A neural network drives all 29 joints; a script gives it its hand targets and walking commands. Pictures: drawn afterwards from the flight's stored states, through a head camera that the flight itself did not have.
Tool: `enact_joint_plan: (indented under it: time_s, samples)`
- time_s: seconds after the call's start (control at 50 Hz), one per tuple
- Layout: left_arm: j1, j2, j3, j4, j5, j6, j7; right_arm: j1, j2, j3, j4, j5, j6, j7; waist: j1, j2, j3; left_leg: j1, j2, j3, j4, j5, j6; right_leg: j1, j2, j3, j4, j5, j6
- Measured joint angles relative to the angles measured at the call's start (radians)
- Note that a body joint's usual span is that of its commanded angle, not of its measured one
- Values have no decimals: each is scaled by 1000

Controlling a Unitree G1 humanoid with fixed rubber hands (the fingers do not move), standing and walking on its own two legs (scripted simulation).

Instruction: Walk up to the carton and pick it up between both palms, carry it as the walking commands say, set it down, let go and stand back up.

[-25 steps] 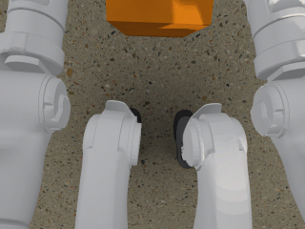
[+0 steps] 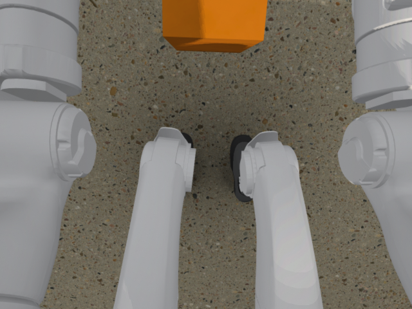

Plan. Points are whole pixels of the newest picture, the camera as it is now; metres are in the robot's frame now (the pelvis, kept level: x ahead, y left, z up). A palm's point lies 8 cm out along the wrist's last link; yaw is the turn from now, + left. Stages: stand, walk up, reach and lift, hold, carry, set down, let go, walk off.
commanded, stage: set down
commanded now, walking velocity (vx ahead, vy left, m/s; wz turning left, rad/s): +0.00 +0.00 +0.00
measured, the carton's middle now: out of the picture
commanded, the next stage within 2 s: let go in 0.68 s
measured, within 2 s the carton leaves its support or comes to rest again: neither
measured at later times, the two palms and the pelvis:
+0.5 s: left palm out of the picture +0.59 +0.21 +0.03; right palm out of the picture +0.59 -0.14 +0.02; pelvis +0.01 +0.01 +0.14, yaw +1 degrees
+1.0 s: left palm out of the picture +0.54 +0.19 +0.05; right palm out of the picture +0.54 -0.17 +0.05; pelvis +0.05 -0.01 +0.22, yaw +1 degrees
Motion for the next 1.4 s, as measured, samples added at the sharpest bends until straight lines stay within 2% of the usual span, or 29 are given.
enact_joint_plan:
  time_s: [0.14, 0.26, 0.4, 0.56, 0.64, 0.76, 0.88, 0.98, 1.04, 1.1, 1.14, 1.2, 1.26, 1.4]
  samples:
    - [13, 17, 10, -36, -12, 34, -9, 11, 24, 3, -38, -4, 39, -3, -5, -17, 0, 109, -2, -7, -138, 36, -4, 107, -1, 15, -133, 35, -2]
    - [37, 19, -6, -69, -6, 54, -12, 50, 22, -12, -65, -10, 55, -10, 5, 3, -1, 220, -5, -30, -249, 60, -3, 226, -5, 9, -256, 60, -2]
    - [32, 17, 17, -30, -1, 38, -29, 74, 20, -35, -41, -37, 32, 24, -2, 10, -2, 344, -8, -36, -411, 110, 3, 351, -11, 25, -419, 108, 4]
    - [118, -30, 26, -72, 30, 29, -26, 160, 24, -31, -95, -38, 26, 45, -12, 4, 0, 505, -7, -39, -597, 167, 7, 510, -17, 44, -601, 166, 6]
    - [109, -40, 54, -20, 55, 11, -38, 143, 31, -32, -38, -50, 12, 60, -15, -7, -9, 576, -2, -36, -689, 199, 6, 576, -17, 57, -689, 199, 5]
    - [129, -78, 135, 92, 163, -51, -76, 152, 93, -134, 97, -149, -64, 87, -24, -2, -136, 557, -1, -46, -787, 239, 1, 557, -22, 56, -785, 238, 2]
    - [220, -133, 164, 33, 239, -78, -69, 253, 136, -194, 34, -261, -103, 93, -16, 9, -141, 603, 5, -57, -857, 254, -7, 604, -20, 51, -859, 257, -8]
    - [384, -121, 113, -131, 239, -100, -71, 403, 139, -95, -149, -274, -95, 95, -17, -1, 12, 758, 18, -52, -920, 255, -10, 753, -14, 59, -920, 264, -18]
    - [574, -116, 61, -262, 186, -85, -70, 580, 149, -35, -279, -225, -69, 95, -23, -16, 3, 806, 18, -46, -954, 255, -11, 793, -15, 68, -940, 262, -20]
    - [772, -126, -15, -432, 157, -63, -54, 773, 125, 42, -422, -180, -57, 93, -10, -14, 1, 886, 22, -45, -978, 253, -14, 868, -11, 74, -959, 265, -22]
    - [871, -130, -46, -494, 126, -75, -56, 869, 119, 60, -466, -160, -62, 94, -7, -10, -3, 946, 22, -44, -991, 254, -14, 929, -11, 77, -971, 265, -21]
    - [986, -140, -40, -481, 133, -97, -79, 985, 142, 74, -459, -165, -77, 107, -17, -24, -79, 1010, 17, -38, -1033, 240, -6, 989, -19, 85, -1002, 238, -24]
    - [1117, -177, -16, -413, 162, -125, -96, 1115, 172, 82, -383, -165, -123, 135, -27, -29, -260, 1011, 22, -37, -1074, 254, -6, 989, -17, 90, -1044, 253, -32]
    - [1306, -245, -10, -293, 192, -225, -135, 1303, 175, 94, -238, -172, -227, 183, -21, -3, -471, 1132, 29, -38, -1148, 261, -2, 1114, -17, 94, -1129, 268, -29]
